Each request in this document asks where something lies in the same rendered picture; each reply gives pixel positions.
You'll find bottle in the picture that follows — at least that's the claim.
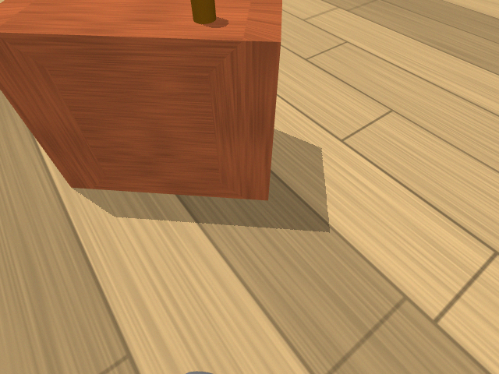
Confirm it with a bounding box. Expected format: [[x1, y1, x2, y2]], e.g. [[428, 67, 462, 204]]
[[191, 0, 216, 24]]

